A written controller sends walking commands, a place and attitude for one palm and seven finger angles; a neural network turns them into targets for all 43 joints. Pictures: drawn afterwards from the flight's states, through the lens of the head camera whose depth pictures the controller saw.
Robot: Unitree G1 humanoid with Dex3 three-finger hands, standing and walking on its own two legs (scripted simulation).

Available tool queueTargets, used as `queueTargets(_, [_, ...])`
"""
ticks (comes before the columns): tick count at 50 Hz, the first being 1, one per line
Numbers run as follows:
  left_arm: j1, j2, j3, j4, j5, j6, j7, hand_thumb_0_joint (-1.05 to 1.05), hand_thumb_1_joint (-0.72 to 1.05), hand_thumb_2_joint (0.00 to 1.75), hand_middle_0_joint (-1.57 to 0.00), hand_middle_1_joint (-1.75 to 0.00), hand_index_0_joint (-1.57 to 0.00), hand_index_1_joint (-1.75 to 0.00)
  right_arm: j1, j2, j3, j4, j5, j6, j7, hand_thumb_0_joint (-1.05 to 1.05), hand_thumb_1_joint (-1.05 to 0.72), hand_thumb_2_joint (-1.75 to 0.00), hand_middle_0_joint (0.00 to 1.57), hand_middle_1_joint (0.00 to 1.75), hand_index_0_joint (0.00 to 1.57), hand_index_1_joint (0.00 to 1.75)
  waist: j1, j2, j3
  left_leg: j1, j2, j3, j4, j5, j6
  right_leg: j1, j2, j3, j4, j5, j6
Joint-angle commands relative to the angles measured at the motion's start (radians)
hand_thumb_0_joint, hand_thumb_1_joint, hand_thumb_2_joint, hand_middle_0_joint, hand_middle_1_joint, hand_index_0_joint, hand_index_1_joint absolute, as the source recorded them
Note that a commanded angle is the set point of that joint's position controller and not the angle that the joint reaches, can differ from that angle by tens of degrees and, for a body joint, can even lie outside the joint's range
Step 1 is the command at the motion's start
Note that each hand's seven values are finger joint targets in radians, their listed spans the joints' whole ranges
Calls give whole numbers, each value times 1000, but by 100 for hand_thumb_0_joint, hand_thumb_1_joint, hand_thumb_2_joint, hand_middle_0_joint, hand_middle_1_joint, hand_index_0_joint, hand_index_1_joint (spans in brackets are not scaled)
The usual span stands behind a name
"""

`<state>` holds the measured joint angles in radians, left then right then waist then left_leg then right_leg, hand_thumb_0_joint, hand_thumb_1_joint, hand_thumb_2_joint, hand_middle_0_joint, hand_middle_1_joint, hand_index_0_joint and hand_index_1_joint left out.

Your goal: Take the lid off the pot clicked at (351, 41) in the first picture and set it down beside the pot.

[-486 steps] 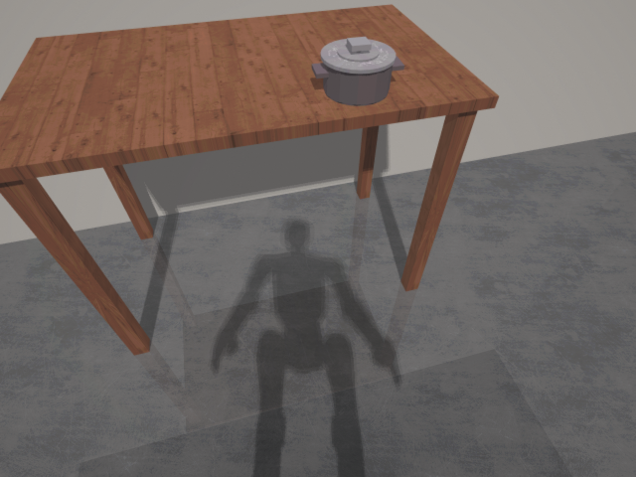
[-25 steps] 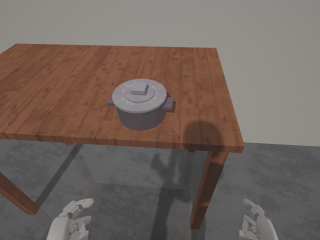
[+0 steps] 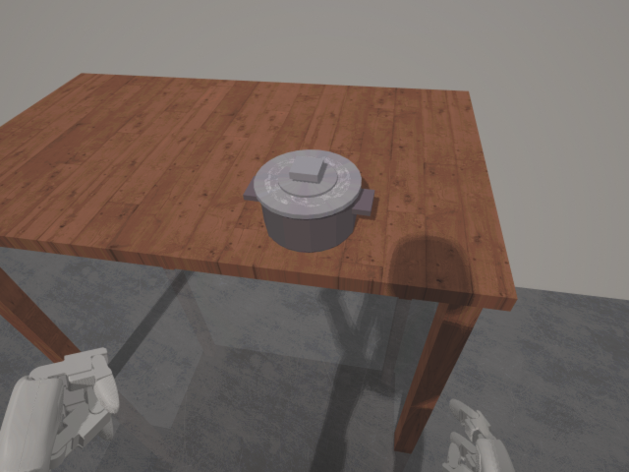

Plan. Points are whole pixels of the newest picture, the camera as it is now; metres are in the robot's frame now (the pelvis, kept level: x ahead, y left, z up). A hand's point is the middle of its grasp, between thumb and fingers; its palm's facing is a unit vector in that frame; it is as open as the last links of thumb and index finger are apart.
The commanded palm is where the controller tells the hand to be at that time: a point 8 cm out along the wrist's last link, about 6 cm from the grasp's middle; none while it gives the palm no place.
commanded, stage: raise the hand higher, near the body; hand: left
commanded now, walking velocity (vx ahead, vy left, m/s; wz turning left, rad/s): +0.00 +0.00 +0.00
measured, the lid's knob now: (306, 168) +0.50 +0.08 +0.15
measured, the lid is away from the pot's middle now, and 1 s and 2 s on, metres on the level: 0.00 0.00 0.00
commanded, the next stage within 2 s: reach forward and open the fingers in 0.72 s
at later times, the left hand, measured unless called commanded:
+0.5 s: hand (87, 363) +0.16 +0.23 +0.16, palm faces +0.37 -0.82 -0.43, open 3.1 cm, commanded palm +0.11 +0.27 +0.18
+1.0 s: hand (67, 313) +0.19 +0.25 +0.19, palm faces +0.39 -0.23 -0.89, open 3.0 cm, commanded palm +0.15 +0.27 +0.22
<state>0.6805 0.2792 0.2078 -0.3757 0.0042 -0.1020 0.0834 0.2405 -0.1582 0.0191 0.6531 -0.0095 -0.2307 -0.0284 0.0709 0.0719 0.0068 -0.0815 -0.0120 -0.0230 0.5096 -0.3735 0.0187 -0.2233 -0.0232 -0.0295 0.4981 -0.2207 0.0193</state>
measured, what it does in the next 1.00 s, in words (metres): stands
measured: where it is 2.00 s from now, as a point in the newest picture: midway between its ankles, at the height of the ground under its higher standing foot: outside the picture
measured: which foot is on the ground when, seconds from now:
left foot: down 0.00-1.00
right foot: down 0.00-1.00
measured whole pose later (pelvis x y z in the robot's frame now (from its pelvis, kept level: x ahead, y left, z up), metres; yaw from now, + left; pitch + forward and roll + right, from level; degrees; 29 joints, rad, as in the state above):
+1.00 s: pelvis -0.01 +0.00 +0.00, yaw -2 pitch -1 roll +0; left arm 0.44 0.53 0.27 -0.61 0.58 0.08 0.15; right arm 0.15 -0.27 0.02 0.59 -0.01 -0.01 0.02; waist 0.11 0.09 0.01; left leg -0.13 -0.02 0.02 0.52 -0.36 0.02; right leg -0.30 -0.03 0.01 0.52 -0.20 0.02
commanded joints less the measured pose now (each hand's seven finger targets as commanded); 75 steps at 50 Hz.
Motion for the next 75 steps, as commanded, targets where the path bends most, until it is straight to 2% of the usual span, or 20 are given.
queueTargets(1, [31,129,110,-218,-7,-77,11,0,90,90,-130,-150,-130,-150,-181,-123,-61,-188,9,-83,-16,0,-90,-90,20,30,20,30,13,-86,-34,-161,20,15,-113,354,-5,158,21,-32,-48,150,-25])
queueTargets(3, [14,149,126,-263,-2,-87,18,0,90,90,-130,-150,-130,-150,-172,-124,-61,-183,7,-91,-20,0,-90,-90,20,30,20,30,16,-23,-55,-142,20,18,-112,359,-7,159,20,-26,-50,150,-25])
queueTargets(8, [-24,163,147,-284,-7,-100,24,0,90,90,-130,-150,-130,-150,-170,-128,-61,-179,11,-95,-26,0,-90,-90,20,30,20,30,12,-57,-16,-143,20,16,-121,326,-7,143,24,-22,-61,123,-26])
queueTargets(15, [-61,166,154,-370,-15,-125,20,0,90,90,-130,-150,-130,-150,-167,-128,-55,-188,11,-101,-20,0,-90,-90,20,30,20,30,13,16,-39,-117,19,21,-118,357,-13,154,21,-15,-61,155,-30])
queueTargets(22, [-112,169,177,-316,-26,-117,15,0,90,90,-130,-150,-130,-150,-167,-127,-50,-181,9,-79,-17,0,-90,-90,20,30,20,30,12,-42,9,-129,22,20,-128,344,-12,145,26,-17,-71,154,-31])
queueTargets(26, [-187,181,179,-399,-32,-130,13,0,90,90,-130,-150,-130,-150,-170,-130,-41,-192,9,-82,-17,0,-90,-90,20,30,20,30,8,46,-20,-110,18,24,-129,313,-12,156,22,-6,-79,136,-34])
queueTargets(31, [-196,187,206,-348,-39,-125,12,0,90,90,-130,-150,-130,-150,-173,-131,-41,-183,8,-73,-14,0,-90,-90,20,30,20,30,12,-46,-7,-123,23,19,-140,307,-11,160,25,-11,-79,129,-34])
queueTargets(33, [-248,204,213,-397,-38,-132,14,0,90,90,-130,-150,-130,-150,-171,-136,-38,-185,7,-74,-15,0,-90,-90,20,30,20,30,12,11,-33,-110,20,21,-138,304,-12,170,23,-4,-82,127,-34])
queueTargets(41, [-283,218,251,-372,-48,-142,17,0,90,90,-130,-150,-130,-150,-174,-136,-39,-169,5,-71,-15,0,-90,-90,20,30,20,30,17,-32,-32,-104,19,24,-144,322,-12,180,22,-6,-89,147,-35])
queueTargets(42, [-296,425,234,-374,342,-31,73,0,87,92,-129,-146,-129,-146,-226,-223,-24,-190,-19,9,2,0,-90,-90,20,30,20,30,41,30,-18,-252,1,43,-127,326,-35,123,21,-3,-28,168,-37])
queueTargets(43, [-312,340,204,-441,354,20,94,0,85,94,-129,-143,-129,-143,-246,-186,-28,-239,-14,54,16,0,-90,-90,20,30,20,30,47,65,-17,-257,0,50,-123,346,-44,125,5,-29,-15,158,-51])
queueTargets(44, [-315,385,208,-454,451,69,115,0,82,96,-128,-139,-128,-139,-264,-192,-31,-249,-1,80,28,0,-90,-90,20,30,20,30,56,113,-35,-253,5,54,-117,339,-50,125,15,-6,-5,143,-55])
queueTargets(47, [-302,450,206,-414,629,179,119,0,74,103,-127,-129,-127,-129,-276,-219,-41,-262,1,176,42,0,-90,-90,20,30,20,30,61,5,-107,-244,-3,54,-105,301,-25,140,19,16,-13,113,-56])
queueTargets(50, [-416,515,185,-343,721,236,58,0,65,109,-125,-118,-125,-118,-321,-221,-44,-262,27,229,35,0,-90,-90,20,30,20,30,42,-57,-147,-215,-6,44,-109,256,-4,145,17,21,-33,69,-44])
queueTargets(57, [-543,574,121,-272,746,260,-124,0,43,124,-119,-93,-119,-93,-321,-224,-43,-233,40,228,15,0,-90,-90,20,30,20,30,30,-30,-200,-111,-10,19,-117,459,0,193,10,0,-49,261,-29])
queueTargets(59, [-547,612,153,-223,741,270,-176,0,36,128,-117,-86,-117,-86,-341,-218,-34,-240,52,225,18,0,-90,-90,20,30,20,30,32,-35,-169,-115,-6,17,-123,455,-1,190,23,8,-61,260,-31])
queueTargets(63, [-730,635,100,-173,751,247,-265,0,22,136,-113,-72,-113,-72,-309,-218,-27,-216,41,228,8,0,-90,-90,20,30,20,30,16,-17,-128,-118,-14,24,-154,416,3,172,16,-8,-85,207,-29])
queueTargets(70, [-895,713,113,-152,743,206,-367,0,-2,151,-105,-47,-105,-47,-308,-218,-19,-228,38,219,17,0,-90,-90,20,30,20,30,19,23,-205,-123,-26,23,-165,373,2,213,18,-7,-91,159,-32])
queueTargets(74, [-875,697,107,-16,732,209,-403,0,-15,159,-101,-33,-101,-33,-294,-227,-22,-237,48,216,19,0,-90,-90,20,30,20,30,11,-13,-155,-146,-20,22,-169,326,1,169,36,-3,-108,116,-29])
queueTargets(75, [-972,715,96,-54,732,195,-414,0,-18,161,-99,-29,-99,-29,-290,-228,-20,-228,42,220,19,0,-90,-90,20,30,20,30,12,-14,-176,-157,-26,26,-179,320,3,195,19,-9,-103,107,-30])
